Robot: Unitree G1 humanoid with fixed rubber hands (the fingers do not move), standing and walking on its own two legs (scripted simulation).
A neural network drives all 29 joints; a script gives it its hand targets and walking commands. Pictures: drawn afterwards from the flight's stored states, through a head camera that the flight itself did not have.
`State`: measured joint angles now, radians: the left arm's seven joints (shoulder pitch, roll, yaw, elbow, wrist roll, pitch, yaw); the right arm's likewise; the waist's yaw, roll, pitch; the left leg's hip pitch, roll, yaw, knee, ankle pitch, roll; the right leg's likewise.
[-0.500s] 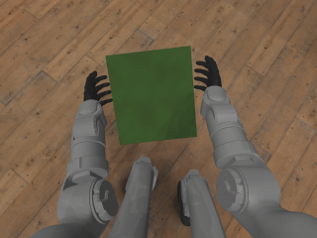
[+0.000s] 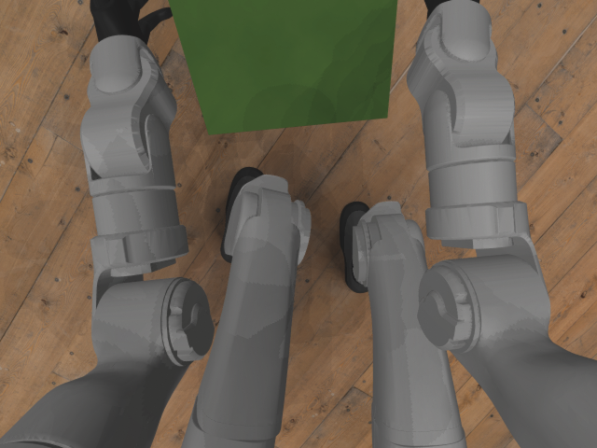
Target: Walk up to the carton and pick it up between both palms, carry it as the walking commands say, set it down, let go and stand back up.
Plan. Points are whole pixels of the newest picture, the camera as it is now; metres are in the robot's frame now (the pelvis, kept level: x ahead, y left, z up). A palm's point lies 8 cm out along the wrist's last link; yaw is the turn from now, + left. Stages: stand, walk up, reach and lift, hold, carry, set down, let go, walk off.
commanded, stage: set down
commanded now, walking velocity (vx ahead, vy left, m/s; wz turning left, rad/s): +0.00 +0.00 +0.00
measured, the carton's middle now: out of the picture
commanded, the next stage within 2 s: none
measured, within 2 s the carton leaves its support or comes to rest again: neither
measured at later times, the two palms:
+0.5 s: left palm (103, 17) +0.46 +0.29 -0.20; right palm out of the picture +0.56 +0.01 -0.18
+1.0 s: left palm (128, 14) +0.49 +0.29 -0.27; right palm out of the picture +0.57 +0.01 -0.25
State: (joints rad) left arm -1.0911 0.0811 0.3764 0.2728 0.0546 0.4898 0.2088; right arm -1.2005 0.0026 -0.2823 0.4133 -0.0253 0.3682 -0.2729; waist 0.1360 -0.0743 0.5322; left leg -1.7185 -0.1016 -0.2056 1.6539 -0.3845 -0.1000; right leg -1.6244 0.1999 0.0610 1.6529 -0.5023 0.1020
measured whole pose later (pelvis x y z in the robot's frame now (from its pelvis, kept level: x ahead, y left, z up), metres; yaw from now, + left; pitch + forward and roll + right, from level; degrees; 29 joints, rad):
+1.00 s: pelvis +0.00 +0.00 -0.10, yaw +1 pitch +31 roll -3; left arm -1.38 0.23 0.35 0.67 0.02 0.40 0.21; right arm -1.53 -0.11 -0.26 0.82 -0.02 0.32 -0.36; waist 0.17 -0.08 0.53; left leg -2.07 -0.11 -0.13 1.96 -0.42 -0.10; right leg -1.98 0.20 0.08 2.02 -0.58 0.13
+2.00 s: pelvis +0.04 +0.00 -0.16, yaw -3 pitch +35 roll -1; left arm -1.43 0.33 0.43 0.93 0.04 0.23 -0.04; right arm -1.53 -0.18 -0.22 0.98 0.05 0.20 -0.16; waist 0.17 -0.09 0.46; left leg -2.23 0.03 -0.06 2.19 -0.57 -0.04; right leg -2.16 0.21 0.07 2.23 -0.68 0.11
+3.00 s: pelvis +0.04 +0.00 -0.17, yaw -3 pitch +35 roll +0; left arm -1.45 0.36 0.36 1.02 0.01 0.19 -0.06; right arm -1.56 -0.23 -0.12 1.09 0.09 0.14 -0.13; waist 0.18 -0.10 0.48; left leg -2.26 0.07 -0.03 2.22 -0.58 -0.01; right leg -2.20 0.16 0.04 2.26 -0.67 0.08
